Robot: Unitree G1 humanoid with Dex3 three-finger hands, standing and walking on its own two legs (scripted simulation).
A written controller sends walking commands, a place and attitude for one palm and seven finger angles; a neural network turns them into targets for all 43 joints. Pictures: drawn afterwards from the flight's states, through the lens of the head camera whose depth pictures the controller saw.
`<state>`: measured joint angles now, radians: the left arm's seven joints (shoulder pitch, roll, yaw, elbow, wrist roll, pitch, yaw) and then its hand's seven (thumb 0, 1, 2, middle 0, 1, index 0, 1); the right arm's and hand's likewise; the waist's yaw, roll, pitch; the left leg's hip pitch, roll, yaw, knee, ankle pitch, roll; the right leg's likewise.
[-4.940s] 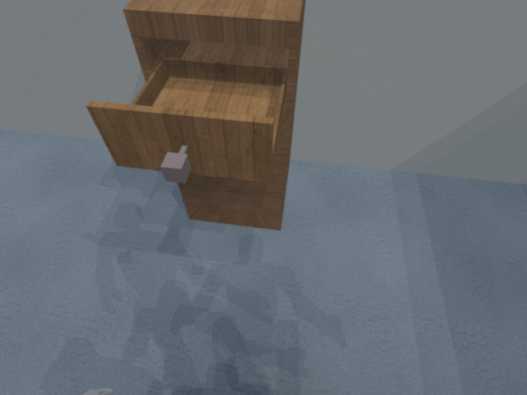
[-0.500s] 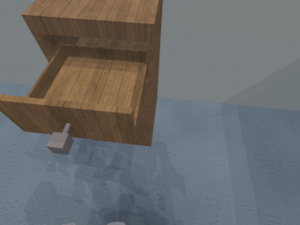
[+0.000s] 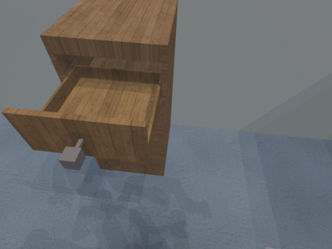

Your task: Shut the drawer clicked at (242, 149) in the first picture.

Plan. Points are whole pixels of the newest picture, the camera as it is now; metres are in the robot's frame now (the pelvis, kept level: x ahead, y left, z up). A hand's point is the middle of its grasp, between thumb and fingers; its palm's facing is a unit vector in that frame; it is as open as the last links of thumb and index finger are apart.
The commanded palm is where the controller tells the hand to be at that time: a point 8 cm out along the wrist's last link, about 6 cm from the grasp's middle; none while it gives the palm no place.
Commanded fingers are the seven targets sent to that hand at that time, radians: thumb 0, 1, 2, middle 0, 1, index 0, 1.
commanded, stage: come to a stop and stand still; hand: left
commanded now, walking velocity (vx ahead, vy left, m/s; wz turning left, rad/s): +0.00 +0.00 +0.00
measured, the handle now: (76, 151) +0.36 +0.28 -0.01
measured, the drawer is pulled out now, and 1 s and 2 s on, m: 0.30 0.30 0.30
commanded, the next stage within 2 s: look again from close up in 0.12 s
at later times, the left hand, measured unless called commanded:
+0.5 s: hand out of the picture +0.05 +0.23 -0.17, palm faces -0.07 -0.96 -0.25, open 7.4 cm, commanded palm none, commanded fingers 0.00 0.90 0.90 -0.20 -0.30 -0.20 -0.30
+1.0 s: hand (72, 207) +0.21 +0.23 +0.00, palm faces +0.22 -0.97 -0.14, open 7.1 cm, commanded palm +0.12 +0.29 -0.05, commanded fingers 0.00 0.90 0.90 -0.42 -0.54 -0.42 -0.54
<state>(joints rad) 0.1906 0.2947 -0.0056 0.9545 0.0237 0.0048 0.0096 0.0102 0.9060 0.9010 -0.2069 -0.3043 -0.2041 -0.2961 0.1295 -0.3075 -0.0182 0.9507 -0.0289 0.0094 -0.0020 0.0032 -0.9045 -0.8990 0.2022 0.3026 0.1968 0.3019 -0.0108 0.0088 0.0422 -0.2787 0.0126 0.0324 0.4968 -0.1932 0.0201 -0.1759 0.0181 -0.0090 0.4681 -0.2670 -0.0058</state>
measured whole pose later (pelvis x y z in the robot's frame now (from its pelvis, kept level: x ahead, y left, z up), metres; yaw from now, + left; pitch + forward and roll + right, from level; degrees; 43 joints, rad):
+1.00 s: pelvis +0.01 +0.02 -0.01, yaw +1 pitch +0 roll +1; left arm 0.39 0.22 0.15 0.16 -0.16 -0.20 -0.02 0.02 0.91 0.90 -0.26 -0.37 -0.26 -0.36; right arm 0.25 -0.22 -0.01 0.77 0.02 -0.22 -0.04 0.01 -0.90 -0.90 0.20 0.30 0.20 0.30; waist -0.03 0.01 -0.04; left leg -0.35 -0.05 0.04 0.57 -0.23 0.05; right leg -0.29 -0.03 -0.03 0.61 -0.33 0.00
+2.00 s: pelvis +0.01 +0.03 -0.04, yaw +1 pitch +7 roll -4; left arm 0.51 0.32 0.29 -0.23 -0.35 -0.25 -0.38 0.02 0.90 0.90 -1.23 -1.42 -1.23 -1.41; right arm 0.21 -0.21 0.03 0.54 0.06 -0.30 -0.06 0.01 -0.90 -0.90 0.20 0.30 0.20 0.30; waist 0.03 0.03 -0.11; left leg -0.63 0.00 0.01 0.92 -0.41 0.06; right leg -0.51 0.01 -0.06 0.84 -0.45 0.01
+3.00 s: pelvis +0.02 -0.01 -0.02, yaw +1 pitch +4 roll -2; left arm 0.36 0.40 0.46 0.12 -0.44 -0.21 -0.59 0.02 0.90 0.90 -1.40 -1.60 -1.40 -1.60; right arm 0.24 -0.29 0.03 0.61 0.07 -0.35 -0.11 0.01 -0.90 -0.90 0.20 0.30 0.20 0.30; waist 0.02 0.05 -0.07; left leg -0.50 0.04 -0.01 0.77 -0.34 0.00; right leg -0.39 0.05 -0.07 0.71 -0.39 -0.04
